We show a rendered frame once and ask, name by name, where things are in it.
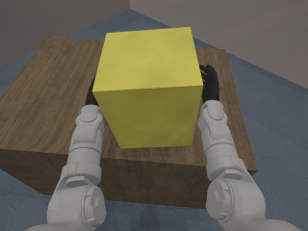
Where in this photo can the right robot forearm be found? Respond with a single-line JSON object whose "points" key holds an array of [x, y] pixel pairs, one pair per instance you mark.
{"points": [[219, 148]]}

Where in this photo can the right robot upper arm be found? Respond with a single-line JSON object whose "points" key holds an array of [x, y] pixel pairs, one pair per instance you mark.
{"points": [[239, 205]]}

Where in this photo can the left robot upper arm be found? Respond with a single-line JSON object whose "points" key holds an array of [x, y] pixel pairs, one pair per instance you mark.
{"points": [[75, 209]]}

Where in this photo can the right robot hand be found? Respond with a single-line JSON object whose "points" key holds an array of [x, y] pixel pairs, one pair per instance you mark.
{"points": [[210, 86]]}

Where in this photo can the left robot forearm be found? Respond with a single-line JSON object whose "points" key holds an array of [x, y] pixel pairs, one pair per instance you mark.
{"points": [[83, 161]]}

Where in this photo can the left robot hand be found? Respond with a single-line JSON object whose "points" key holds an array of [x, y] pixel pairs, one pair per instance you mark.
{"points": [[90, 100]]}

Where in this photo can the pedestal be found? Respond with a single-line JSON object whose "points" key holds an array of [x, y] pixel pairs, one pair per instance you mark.
{"points": [[38, 112]]}

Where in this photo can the carton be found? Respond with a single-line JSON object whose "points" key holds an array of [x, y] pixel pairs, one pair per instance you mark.
{"points": [[148, 86]]}

